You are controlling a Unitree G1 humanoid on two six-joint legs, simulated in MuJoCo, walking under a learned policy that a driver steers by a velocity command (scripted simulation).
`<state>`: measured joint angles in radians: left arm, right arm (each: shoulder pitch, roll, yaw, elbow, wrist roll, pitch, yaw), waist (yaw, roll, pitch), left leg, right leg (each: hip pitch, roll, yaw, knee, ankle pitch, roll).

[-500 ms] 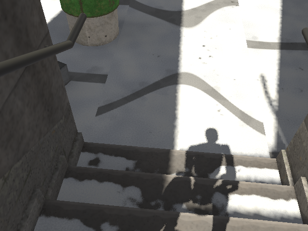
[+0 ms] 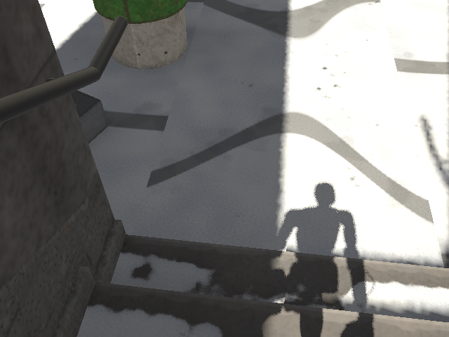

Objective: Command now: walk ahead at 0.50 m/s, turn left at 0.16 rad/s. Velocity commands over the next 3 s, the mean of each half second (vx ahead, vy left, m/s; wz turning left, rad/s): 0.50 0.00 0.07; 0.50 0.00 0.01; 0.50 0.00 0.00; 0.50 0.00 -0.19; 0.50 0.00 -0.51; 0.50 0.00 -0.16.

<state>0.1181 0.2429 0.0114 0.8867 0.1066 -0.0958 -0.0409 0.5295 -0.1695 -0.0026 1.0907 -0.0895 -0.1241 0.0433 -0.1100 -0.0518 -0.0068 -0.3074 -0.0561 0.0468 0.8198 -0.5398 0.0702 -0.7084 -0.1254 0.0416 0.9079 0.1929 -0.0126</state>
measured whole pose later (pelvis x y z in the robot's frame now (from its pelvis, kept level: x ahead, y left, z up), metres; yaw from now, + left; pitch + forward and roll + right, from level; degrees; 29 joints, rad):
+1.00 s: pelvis +0.60 -0.07 -0.31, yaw +0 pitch +1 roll +4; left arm 0.28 0.20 0.01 1.00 0.11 -0.09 -0.07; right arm 0.43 -0.19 -0.02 1.04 -0.09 -0.10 0.06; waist 0.02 -0.05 0.00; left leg -0.22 -0.11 0.13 0.52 -0.31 0.10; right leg -0.73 -0.14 0.07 1.15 -0.11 -0.07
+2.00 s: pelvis +1.23 -0.12 -0.64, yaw -7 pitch +3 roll +0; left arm 0.42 0.18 0.06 1.00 -0.06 -0.04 0.05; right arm 0.16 -0.21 -0.03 0.96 0.01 -0.06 0.02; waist 0.06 -0.01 -0.02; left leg -0.37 0.02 0.08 0.59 -0.28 0.03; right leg -0.70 -0.02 0.09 1.89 -0.48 -0.01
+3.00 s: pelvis +1.78 -0.35 -0.63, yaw -28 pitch +3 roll +1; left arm 0.29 0.23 0.07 0.85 -0.01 -0.08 0.00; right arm 0.17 -0.23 -0.06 0.86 0.00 -0.10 0.02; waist 0.00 -0.02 0.01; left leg -0.31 -0.07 0.04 0.39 -0.13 0.08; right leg -0.51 -0.03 0.05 1.19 -0.34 -0.04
